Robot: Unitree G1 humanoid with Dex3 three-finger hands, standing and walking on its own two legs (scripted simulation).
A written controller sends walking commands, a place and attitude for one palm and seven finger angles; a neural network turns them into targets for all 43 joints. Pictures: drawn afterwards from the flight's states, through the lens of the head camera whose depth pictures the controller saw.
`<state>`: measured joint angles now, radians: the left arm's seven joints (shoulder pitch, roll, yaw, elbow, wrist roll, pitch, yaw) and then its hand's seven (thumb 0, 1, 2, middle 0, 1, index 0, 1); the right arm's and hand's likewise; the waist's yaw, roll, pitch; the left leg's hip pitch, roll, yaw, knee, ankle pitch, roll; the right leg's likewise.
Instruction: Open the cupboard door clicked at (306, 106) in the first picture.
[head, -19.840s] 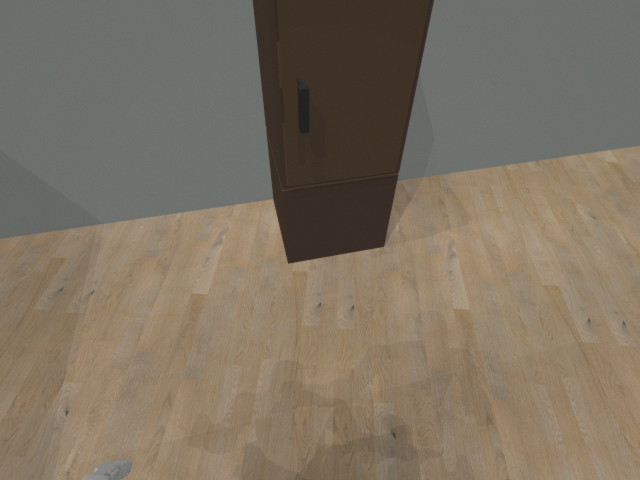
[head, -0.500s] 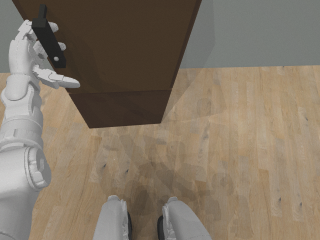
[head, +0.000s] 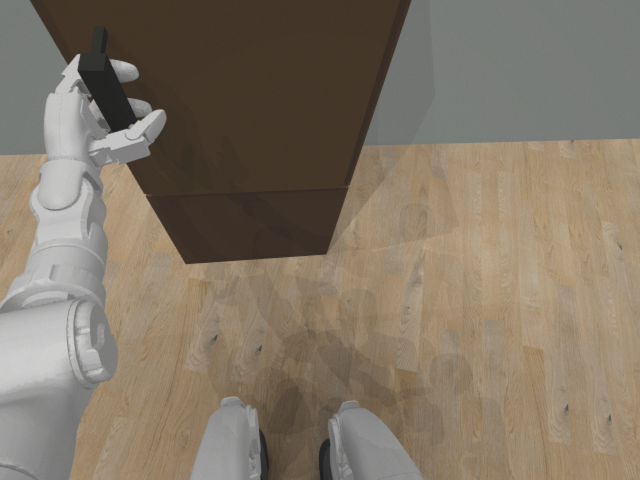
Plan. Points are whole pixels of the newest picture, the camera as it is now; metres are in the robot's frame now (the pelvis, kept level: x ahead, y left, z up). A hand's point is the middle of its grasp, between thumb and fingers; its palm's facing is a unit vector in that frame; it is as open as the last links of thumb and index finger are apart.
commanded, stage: close the thumb around the handle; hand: left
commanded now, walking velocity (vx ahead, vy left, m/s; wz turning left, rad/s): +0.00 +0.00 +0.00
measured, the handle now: (116, 90) +0.58 +0.21 +0.06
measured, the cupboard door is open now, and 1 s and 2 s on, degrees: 0 28 46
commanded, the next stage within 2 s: pull the door open along its arc in 0.22 s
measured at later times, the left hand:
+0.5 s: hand (135, 129) +0.52 +0.18 +0.05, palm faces +0.05 -1.00 -0.01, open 5.8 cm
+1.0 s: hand (192, 238) +0.38 +0.11 +0.06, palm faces +0.28 -0.96 +0.09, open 6.4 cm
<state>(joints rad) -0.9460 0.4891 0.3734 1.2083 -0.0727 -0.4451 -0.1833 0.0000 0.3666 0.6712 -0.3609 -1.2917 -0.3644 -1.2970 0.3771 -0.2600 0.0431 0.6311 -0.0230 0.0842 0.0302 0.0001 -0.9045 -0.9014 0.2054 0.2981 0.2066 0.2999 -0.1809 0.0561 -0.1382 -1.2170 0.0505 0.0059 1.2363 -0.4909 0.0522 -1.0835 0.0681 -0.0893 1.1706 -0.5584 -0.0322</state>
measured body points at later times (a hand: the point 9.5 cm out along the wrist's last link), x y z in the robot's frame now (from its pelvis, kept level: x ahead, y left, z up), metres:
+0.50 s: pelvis +0.00 -0.01 +0.00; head +0.15 +0.02 +0.42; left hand +0.51 +0.24 +0.06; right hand +0.00 -0.27 -0.11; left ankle +0.04 +0.09 -0.63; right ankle -0.01 -0.11 -0.63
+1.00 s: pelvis +0.03 -0.01 +0.03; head +0.11 -0.01 +0.47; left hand +0.36 +0.16 +0.06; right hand +0.17 -0.24 -0.09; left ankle +0.04 +0.09 -0.63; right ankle -0.01 -0.11 -0.63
